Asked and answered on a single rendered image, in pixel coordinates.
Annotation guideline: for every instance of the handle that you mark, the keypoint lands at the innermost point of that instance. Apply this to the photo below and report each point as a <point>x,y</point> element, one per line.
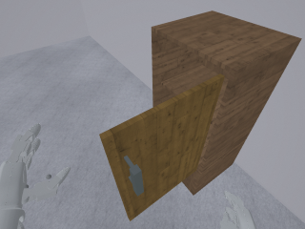
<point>135,177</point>

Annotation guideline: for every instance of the robot left hand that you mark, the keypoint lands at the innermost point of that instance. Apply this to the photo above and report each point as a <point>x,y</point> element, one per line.
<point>13,173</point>

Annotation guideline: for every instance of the cupboard door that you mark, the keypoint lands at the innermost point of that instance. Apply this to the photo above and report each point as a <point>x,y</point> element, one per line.
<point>166,142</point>

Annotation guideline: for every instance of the robot left forearm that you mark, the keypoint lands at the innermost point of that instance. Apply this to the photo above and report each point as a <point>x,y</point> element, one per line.
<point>12,218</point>

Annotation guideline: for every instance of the robot right hand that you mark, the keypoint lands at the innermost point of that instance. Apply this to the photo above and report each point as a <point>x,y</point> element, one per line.
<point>241,218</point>

